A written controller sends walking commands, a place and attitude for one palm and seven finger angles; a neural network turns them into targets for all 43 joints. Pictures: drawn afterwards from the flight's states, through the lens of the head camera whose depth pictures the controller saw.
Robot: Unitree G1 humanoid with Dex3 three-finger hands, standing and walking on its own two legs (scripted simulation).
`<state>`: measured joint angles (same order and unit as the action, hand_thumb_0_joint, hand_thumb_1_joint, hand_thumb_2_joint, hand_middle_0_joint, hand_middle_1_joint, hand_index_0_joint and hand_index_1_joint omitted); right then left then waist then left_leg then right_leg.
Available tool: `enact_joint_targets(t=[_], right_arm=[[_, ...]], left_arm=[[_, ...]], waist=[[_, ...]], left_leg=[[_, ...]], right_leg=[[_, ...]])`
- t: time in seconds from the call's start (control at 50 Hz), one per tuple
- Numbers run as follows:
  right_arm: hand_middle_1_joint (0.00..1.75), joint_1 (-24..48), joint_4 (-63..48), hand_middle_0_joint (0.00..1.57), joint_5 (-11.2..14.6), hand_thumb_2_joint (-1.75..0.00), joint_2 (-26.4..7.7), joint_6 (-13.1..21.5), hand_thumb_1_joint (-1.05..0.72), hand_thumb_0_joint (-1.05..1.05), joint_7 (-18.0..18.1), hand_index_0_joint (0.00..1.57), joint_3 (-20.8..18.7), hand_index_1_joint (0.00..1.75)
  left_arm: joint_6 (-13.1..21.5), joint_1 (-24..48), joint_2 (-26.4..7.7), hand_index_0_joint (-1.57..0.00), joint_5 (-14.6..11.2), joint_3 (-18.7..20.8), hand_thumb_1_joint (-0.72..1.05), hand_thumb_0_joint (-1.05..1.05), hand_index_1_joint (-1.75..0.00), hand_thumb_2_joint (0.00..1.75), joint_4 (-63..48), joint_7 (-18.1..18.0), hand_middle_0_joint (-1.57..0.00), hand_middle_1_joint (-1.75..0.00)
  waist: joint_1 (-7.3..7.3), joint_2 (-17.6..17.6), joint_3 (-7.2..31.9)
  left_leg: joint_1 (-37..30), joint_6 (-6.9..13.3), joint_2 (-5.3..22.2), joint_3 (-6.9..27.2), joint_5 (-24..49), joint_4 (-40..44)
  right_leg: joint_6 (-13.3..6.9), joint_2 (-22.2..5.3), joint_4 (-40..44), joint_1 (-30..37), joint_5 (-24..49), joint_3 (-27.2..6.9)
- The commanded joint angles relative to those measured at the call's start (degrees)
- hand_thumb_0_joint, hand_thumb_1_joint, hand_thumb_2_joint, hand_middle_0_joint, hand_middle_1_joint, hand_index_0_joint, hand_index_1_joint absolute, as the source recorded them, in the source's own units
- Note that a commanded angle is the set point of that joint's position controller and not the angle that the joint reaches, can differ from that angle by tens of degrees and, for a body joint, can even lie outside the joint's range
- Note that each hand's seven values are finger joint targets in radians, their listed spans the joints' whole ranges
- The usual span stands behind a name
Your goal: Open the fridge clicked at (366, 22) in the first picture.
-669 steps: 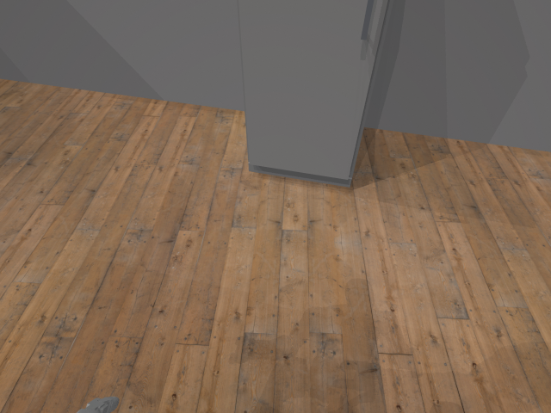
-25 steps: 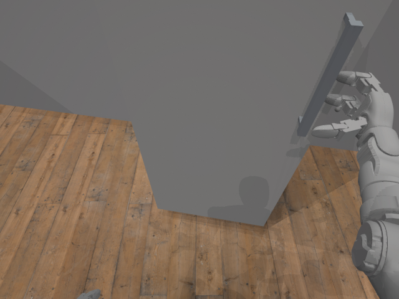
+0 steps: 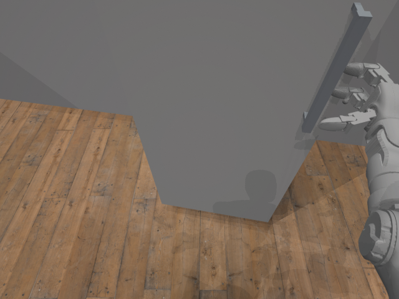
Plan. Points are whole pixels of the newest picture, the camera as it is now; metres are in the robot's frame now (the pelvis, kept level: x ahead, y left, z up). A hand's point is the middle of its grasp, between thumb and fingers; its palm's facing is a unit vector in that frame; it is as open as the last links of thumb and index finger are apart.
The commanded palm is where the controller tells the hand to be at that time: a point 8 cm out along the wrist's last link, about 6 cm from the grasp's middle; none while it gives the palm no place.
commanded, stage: slide the fingers in behind the handle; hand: right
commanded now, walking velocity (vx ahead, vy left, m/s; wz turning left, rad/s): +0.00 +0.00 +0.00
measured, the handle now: (327, 78) +0.53 -0.16 +0.17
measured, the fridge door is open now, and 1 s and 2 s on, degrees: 0 0 0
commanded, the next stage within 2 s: grip the handle and tug to test in 1.80 s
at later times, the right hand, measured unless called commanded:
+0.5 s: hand (337, 103) +0.48 -0.18 +0.16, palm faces +0.02 +1.00 +0.02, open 14.0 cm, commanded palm +0.45 -0.23 +0.16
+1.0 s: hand (329, 103) +0.47 -0.16 +0.16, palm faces +0.04 +1.00 +0.02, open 14.0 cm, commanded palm +0.44 -0.21 +0.16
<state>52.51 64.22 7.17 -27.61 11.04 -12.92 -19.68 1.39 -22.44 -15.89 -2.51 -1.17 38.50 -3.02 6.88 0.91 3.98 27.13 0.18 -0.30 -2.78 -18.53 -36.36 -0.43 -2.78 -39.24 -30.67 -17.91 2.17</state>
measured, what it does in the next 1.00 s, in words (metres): stands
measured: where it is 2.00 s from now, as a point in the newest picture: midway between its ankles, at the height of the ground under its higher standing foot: outside the picture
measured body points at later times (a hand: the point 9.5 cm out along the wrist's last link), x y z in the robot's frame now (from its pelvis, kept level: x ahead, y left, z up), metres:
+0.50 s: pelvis +0.00 +0.00 +0.00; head +0.04 -0.01 +0.45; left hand +0.04 +0.26 -0.11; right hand +0.47 -0.23 +0.16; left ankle -0.01 +0.12 -0.72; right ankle +0.01 -0.11 -0.72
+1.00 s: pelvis +0.00 +0.00 +0.00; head +0.04 +0.00 +0.45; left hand +0.06 +0.27 -0.11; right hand +0.46 -0.22 +0.16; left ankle -0.01 +0.12 -0.72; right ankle +0.01 -0.11 -0.72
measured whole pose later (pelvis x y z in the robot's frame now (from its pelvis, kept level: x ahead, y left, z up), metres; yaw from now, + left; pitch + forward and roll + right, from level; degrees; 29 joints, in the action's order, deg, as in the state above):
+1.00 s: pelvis +0.00 +0.00 +0.00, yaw +0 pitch +8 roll +1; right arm 47.8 56.8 7.9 -21.3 8.8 -8.3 -17.1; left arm 1.2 -20.9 -15.0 -2.6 -1.1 37.8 -2.0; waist 5.6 1.2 4.6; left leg 24.8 0.4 -0.4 -2.5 -19.0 -36.2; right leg -0.2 -2.8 -38.6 -28.0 -18.2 2.3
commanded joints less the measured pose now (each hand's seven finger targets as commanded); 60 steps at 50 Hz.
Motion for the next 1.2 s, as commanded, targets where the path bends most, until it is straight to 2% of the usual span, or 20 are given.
enact_joint_targets(t=[0.0, 0.04, 0.06, 0.1, 0.14, 0.2, 0.32, 0.4, 0.52, 0.6, 0.66, 0.7, 0.78, 0.8, 0.9, 0.92, 1.02, 1.08, 1.12, 1.18], right_arm=[[1.2, 30.9, -13.2, 0.3, 1.1, -0.3, -11.6, 4.5, 0.5, 0.0, 0.6, 0.3, 0.1, 1.2], [1.2, 31.7, -13.4, 0.3, 0.8, -0.3, -12.4, 4.5, 0.5, 0.0, 0.9, 0.3, -0.4, 1.2], [1.2, 31.8, -14.2, 0.3, 0.8, -0.3, -10.7, 4.5, 0.5, 0.0, 0.9, 0.3, 0.9, 1.2], [1.2, 31.2, -14.2, 0.3, 1.2, -0.3, -9.6, 4.6, 0.5, 0.0, 1.0, 0.3, 1.4, 1.2], [1.2, 29.2, -14.2, 0.3, 0.9, -0.3, -11.7, 4.4, 0.5, 0.0, 1.3, 0.3, -0.6, 1.2], [1.2, 29.7, -14.5, 0.3, 1.1, -0.3, -8.8, 4.4, 0.5, 0.0, 1.4, 0.3, 1.6, 1.2], [1.2, 25.9, -17.4, 0.3, 1.6, -0.3, -9.9, 3.9, 0.5, 0.0, 1.5, 0.3, -0.4, 1.2], [1.2, 26.4, -17.2, 0.3, 1.5, -0.3, -8.7, 2.9, 0.5, 0.0, 2.2, 0.3, 0.8, 1.2], [1.2, 24.4, -20.1, 0.3, 1.1, -0.3, -8.9, 3.2, 0.5, 0.0, 3.5, 0.3, -0.5, 1.2], [1.2, 24.5, -18.6, 0.3, 1.0, -0.3, -8.7, 2.2, 0.5, 0.0, 3.4, 0.3, 0.2, 1.2], [1.2, 25.4, -21.9, 0.3, 1.1, -0.3, -7.5, 2.4, 0.5, 0.0, 3.4, 0.3, 1.1, 1.2], [1.2, 24.3, -20.6, 0.3, 1.5, -0.3, -6.1, 2.1, 0.5, 0.0, 3.5, 0.3, 2.1, 1.2], [1.2, 24.0, -21.9, 0.3, 1.8, -0.3, -4.8, 1.7, 0.5, 0.0, 3.8, 0.3, 2.5, 1.2], [1.2, 22.2, -20.9, 0.3, 1.8, -0.3, -6.0, 1.6, 0.5, 0.0, 4.1, 0.3, 1.4, 1.2], [1.2, 23.2, -20.4, 0.3, 1.4, -0.3, -7.5, 1.3, 0.5, 0.0, 4.8, 0.3, 0.3, 1.2], [1.2, 24.0, -20.8, 0.3, 1.1, -0.3, -7.7, 1.6, 0.5, 0.0, 4.8, 0.3, 0.3, 1.2], [1.2, 23.2, -22.5, 0.3, 1.3, -0.3, -5.2, 2.5, 0.5, 0.0, 4.7, 0.3, 2.0, 1.2], [1.2, 24.4, -22.1, 0.3, 1.7, -0.3, -2.7, 2.0, 0.5, 0.0, 4.8, 0.3, 3.8, 1.2], [1.2, 22.0, -20.7, 0.3, 1.8, -0.3, -5.0, 1.6, 0.5, 0.0, 5.5, 0.3, 1.3, 1.2], [1.2, 23.9, -22.1, 0.3, 1.3, -0.3, -1.6, 1.5, 0.5, 0.0, 6.0, 0.3, 4.2, 1.2]], left_arm=[[1.5, -5.2, -9.1, -0.2, 0.5, 3.2, 0.9, 0.0, -0.3, 0.9, -4.3, -0.8, -0.2, -0.3], [1.7, -5.0, -9.3, -0.2, 0.5, 3.3, 0.9, 0.0, -0.3, 0.9, -4.2, -0.7, -0.2, -0.3], [1.8, -4.9, -9.2, -0.2, 0.4, 3.3, 0.9, 0.0, -0.3, 0.9, -4.3, -0.6, -0.2, -0.3], [1.9, -5.2, -9.2, -0.2, 0.6, 3.3, 0.9, 0.0, -0.3, 0.9, -4.3, -0.5, -0.2, -0.3], [1.8, -4.9, -9.3, -0.2, 0.5, 3.3, 0.9, 0.0, -0.3, 0.9, -4.4, -0.4, -0.2, -0.3], [1.9, -4.7, -9.0, -0.2, 0.5, 3.2, 0.9, 0.0, -0.3, 0.9, -4.5, -0.4, -0.2, -0.3], [2.0, -4.0, -8.9, -0.2, 0.4, 3.4, 0.9, 0.0, -0.3, 0.9, -5.3, -0.2, -0.2, -0.3], [1.9, -3.6, -8.6, -0.2, 0.3, 3.2, 0.9, 0.0, -0.3, 0.9, -5.5, -0.2, -0.2, -0.3], [2.0, -2.9, -8.3, -0.2, 0.4, 3.4, 0.9, 0.0, -0.3, 0.9, -6.0, 0.0, -0.2, -0.3], [1.6, -2.7, -8.3, -0.2, 0.3, 3.3, 0.9, 0.0, -0.3, 0.9, -6.2, -0.1, -0.2, -0.3], [1.7, -2.1, -8.0, -0.2, 0.1, 3.4, 0.9, 0.0, -0.3, 0.9, -6.5, -0.1, -0.2, -0.3], [1.6, -2.3, -8.0, -0.2, 0.1, 3.3, 0.9, 0.0, -0.3, 0.9, -6.2, -0.1, -0.2, -0.3], [1.8, -1.8, -7.9, -0.2, 0.1, 3.5, 0.9, 0.0, -0.3, 0.9, -6.0, 0.2, -0.2, -0.3], [1.6, -2.2, -8.0, -0.2, 0.2, 3.5, 0.9, 0.0, -0.3, 0.9, -6.0, 0.2, -0.2, -0.3], [1.4, -1.7, -8.0, -0.2, 0.2, 3.3, 0.9, 0.0, -0.3, 0.9, -6.0, 0.0, -0.2, -0.3], [1.4, -1.3, -7.8, -0.2, 0.2, 3.2, 0.9, 0.0, -0.3, 0.9, -6.1, 0.0, -0.2, -0.3], [1.6, -1.1, -7.6, -0.2, 0.1, 3.5, 0.9, 0.0, -0.3, 0.9, -6.3, 0.2, -0.2, -0.3], [1.8, -0.8, -7.5, -0.2, 0.0, 3.5, 0.9, 0.0, -0.3, 0.9, -5.9, 0.2, -0.2, -0.3], [1.7, -1.1, -7.7, -0.2, 0.1, 3.5, 0.9, 0.0, -0.3, 0.9, -5.8, 0.2, -0.2, -0.3], [1.9, -0.5, -7.3, -0.2, 0.1, 3.4, 0.9, 0.0, -0.3, 0.9, -5.9, 0.4, -0.2, -0.3]], waist=[[1.32, 3.1, 19.2], [1.01, 4.3, 19.7], [1.1, 4.9, 20.5], [1.43, 3.0, 19.7], [0.06, 4.5, 21.5], [0.9, 2.7, 18.5], [-0.88, 3.3, 21.4], [-0.33, 1.7, 17.7], [-1.48, 3.2, 21.5], [-0.87, 0.2, 18.5], [-1.11, 3.8, 20.9], [-0.51, 1.5, 18.8], [-1.05, 2.9, 20.2], [-1.37, 0.7, 19.7], [-1.15, -1.1, 18.1], [-1.32, 0.6, 18.1], [-1.47, 1.9, 20.6], [-1.01, 2.2, 19.0], [-1.77, 0.1, 19.1], [-1.02, 0.7, 17.7]], left_leg=[[-1.3, 0.7, -1.6, 0.9, 15.4, 4.2], [-0.7, 0.7, -1.6, 1.0, 14.4, 4.1], [-0.3, 0.8, -1.6, 0.9, 14.5, 4.0], [-0.5, 0.8, -1.7, 0.4, 14.5, 3.9], [-1.1, 0.9, -1.7, 0.8, 15.3, 3.6], [-0.4, 0.9, -1.8, 0.4, 13.7, 3.9], [-3.0, 1.0, -1.8, 0.6, 16.8, 3.4], [-2.7, 1.0, -1.7, 0.3, 15.4, 3.8], [-4.5, 1.0, -1.7, 0.8, 18.9, 3.3], [-5.7, 0.8, -1.5, 0.9, 18.4, 4.0], [-5.3, 0.9, -1.6, 1.0, 19.3, 3.8], [-5.0, 0.9, -1.7, 0.8, 18.8, 4.1], [-5.0, 1.0, -1.6, 0.8, 19.8, 4.0], [-6.1, 1.0, -1.7, 0.7, 19.7, 4.1], [-7.4, 0.6, -1.3, 1.3, 19.7, 4.6], [-7.1, 0.6, -1.3, 1.5, 19.6, 4.5], [-6.9, 0.9, -1.5, 1.3, 20.7, 4.0], [-5.4, 0.9, -1.6, 1.0, 18.7, 4.5], [-6.9, 0.9, -1.5, 1.0, 19.5, 4.5], [-5.6, 0.8, -1.5, 0.8, 18.5, 4.7]], right_leg=[[-1.6, 1.6, 3.1, 16.1, 14.5, -3.6], [-1.3, 1.5, 3.5, 16.3, 13.7, -4.0], [-1.3, 1.5, 3.4, 17.3, 14.1, -4.0], [-1.4, 1.4, 3.2, 17.0, 14.7, -4.2], [-1.2, 1.4, 3.2, 17.5, 15.4, -4.1], [-1.4, 1.3, 3.4, 16.4, 13.8, -4.1], [-1.3, 1.4, 3.3, 17.1, 16.2, -3.5], [-1.5, 1.5, 3.7, 15.1, 14.3, -3.3], [-1.4, 1.7, 3.2, 17.1, 17.4, -2.8], [-1.8, 1.8, 3.7, 14.1, 14.8, -2.3], [-1.5, 1.9, 3.6, 17.0, 16.5, -2.4], [-1.6, 1.7, 3.5, 16.1, 16.2, -2.6], [-1.4, 1.9, 3.5, 17.5, 17.2, -2.6], [-1.6, 1.9, 3.5, 16.2, 16.9, -2.6], [-2.0, 2.2, 3.9, 13.7, 14.6, -1.9], [-1.9, 2.2, 4.1, 13.7, 14.1, -1.8], [-1.6, 2.1, 3.7, 16.4, 16.4, -2.1], [-1.5, 2.1, 4.1, 16.4, 14.6, -2.3], [-1.7, 2.1, 4.2, 15.4, 15.1, -2.2], [-1.6, 2.2, 4.4, 15.7, 14.3, -2.2]])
